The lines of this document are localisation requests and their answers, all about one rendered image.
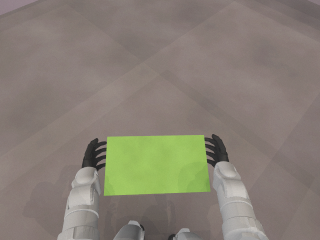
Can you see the robot left thigh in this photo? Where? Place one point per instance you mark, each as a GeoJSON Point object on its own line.
{"type": "Point", "coordinates": [130, 232]}

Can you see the robot right forearm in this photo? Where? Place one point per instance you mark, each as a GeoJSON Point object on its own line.
{"type": "Point", "coordinates": [239, 220]}

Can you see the robot right shin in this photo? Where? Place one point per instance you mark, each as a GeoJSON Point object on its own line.
{"type": "Point", "coordinates": [183, 230]}

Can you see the robot left forearm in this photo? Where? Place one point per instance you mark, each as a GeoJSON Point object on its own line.
{"type": "Point", "coordinates": [82, 207]}

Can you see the right robot hand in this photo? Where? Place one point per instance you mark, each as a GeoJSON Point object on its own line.
{"type": "Point", "coordinates": [220, 154]}

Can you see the left robot hand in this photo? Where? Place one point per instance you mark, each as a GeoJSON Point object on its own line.
{"type": "Point", "coordinates": [90, 159]}

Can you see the carton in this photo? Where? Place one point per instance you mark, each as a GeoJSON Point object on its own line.
{"type": "Point", "coordinates": [137, 165]}

